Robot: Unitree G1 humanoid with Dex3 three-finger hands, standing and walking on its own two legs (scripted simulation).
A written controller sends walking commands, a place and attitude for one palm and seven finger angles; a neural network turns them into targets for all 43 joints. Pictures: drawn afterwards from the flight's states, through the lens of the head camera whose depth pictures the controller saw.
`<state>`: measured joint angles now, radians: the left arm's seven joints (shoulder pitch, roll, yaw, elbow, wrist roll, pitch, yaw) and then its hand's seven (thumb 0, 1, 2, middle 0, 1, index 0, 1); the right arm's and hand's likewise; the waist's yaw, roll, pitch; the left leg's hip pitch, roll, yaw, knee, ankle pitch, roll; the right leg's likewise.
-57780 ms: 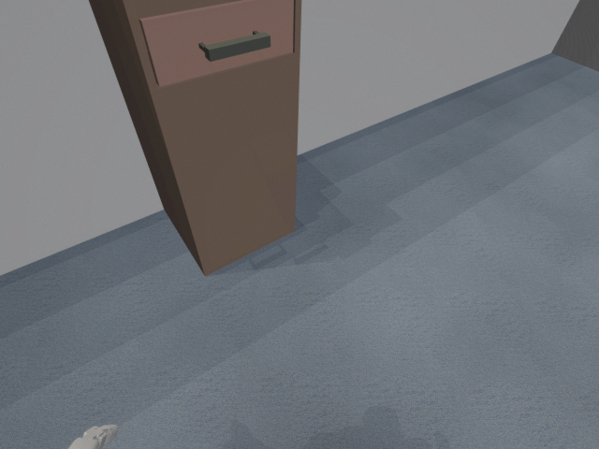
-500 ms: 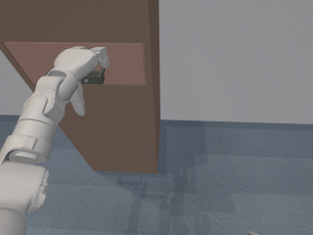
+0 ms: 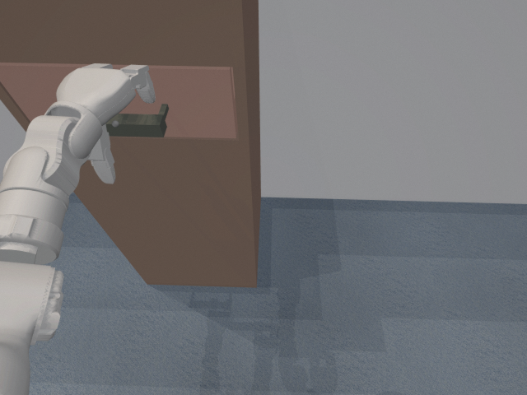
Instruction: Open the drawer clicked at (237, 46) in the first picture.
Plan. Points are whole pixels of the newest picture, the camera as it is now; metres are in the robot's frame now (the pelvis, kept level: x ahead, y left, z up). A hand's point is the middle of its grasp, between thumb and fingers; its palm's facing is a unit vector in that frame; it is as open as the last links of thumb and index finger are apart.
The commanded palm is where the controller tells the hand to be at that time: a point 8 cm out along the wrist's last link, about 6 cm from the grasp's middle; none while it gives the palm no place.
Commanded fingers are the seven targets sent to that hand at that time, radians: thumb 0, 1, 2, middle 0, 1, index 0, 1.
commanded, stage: move the hooked fingers above the handle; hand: left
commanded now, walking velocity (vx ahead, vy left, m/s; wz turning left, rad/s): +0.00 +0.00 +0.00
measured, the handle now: (119, 116) +0.54 +0.26 +0.11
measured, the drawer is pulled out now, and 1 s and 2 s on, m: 0.00 0.00 0.00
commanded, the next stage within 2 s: none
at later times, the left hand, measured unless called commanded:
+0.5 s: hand (123, 111) +0.49 +0.21 +0.16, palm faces +0.04 -0.04 -1.00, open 13.8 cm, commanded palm +0.47 +0.25 +0.23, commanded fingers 0.00 -0.50 0.30 -0.30 -1.20 -0.30 -1.20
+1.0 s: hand (106, 118) +0.46 +0.23 +0.17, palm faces +0.02 -0.03 -1.00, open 13.8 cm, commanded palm +0.46 +0.26 +0.23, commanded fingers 0.00 -0.50 0.30 -0.30 -1.20 -0.30 -1.20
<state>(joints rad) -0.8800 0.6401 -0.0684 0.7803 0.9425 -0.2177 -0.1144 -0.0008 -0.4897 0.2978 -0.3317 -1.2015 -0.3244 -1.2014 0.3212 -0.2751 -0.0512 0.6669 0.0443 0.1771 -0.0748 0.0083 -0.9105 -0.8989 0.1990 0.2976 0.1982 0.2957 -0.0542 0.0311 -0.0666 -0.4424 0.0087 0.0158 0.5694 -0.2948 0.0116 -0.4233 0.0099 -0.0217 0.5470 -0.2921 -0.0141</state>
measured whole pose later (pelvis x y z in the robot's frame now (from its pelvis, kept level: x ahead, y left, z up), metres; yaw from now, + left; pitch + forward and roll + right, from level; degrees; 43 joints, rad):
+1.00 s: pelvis -0.01 +0.01 +0.00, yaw +0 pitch +9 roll -1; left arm -0.91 0.64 -0.07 0.79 0.94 -0.22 -0.09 0.00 -0.49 0.30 -0.33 -1.20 -0.32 -1.20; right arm 0.28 -0.28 -0.04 0.66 0.04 0.15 -0.07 0.01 -0.91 -0.90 0.20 0.30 0.20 0.30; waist -0.06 0.02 -0.06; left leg -0.46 0.00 0.01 0.59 -0.29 0.02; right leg -0.44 0.00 -0.02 0.56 -0.29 -0.01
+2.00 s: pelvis -0.02 +0.01 +0.00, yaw +0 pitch +9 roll +0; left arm -0.98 0.64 -0.08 0.82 0.96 -0.12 0.05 0.00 -0.49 0.30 -0.35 -1.22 -0.32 -1.20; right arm 0.21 -0.26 0.00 0.66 0.04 0.12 -0.06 0.01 -0.91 -0.90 0.20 0.30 0.20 0.30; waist -0.05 0.03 -0.05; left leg -0.47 0.00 0.02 0.59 -0.28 0.02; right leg -0.46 0.00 -0.01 0.57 -0.28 0.00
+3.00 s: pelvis -0.01 +0.01 +0.00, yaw +2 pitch +10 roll -1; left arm -0.99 0.60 -0.18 0.76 0.87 -0.24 -0.11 0.00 -0.49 0.30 -0.33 -1.20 -0.32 -1.21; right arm 0.31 -0.31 -0.04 0.71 0.04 0.07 -0.08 0.01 -0.91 -0.90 0.20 0.30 0.20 0.30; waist -0.05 0.01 -0.06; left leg -0.50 -0.02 -0.01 0.63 -0.30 0.03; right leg -0.46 -0.01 -0.05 0.58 -0.30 0.00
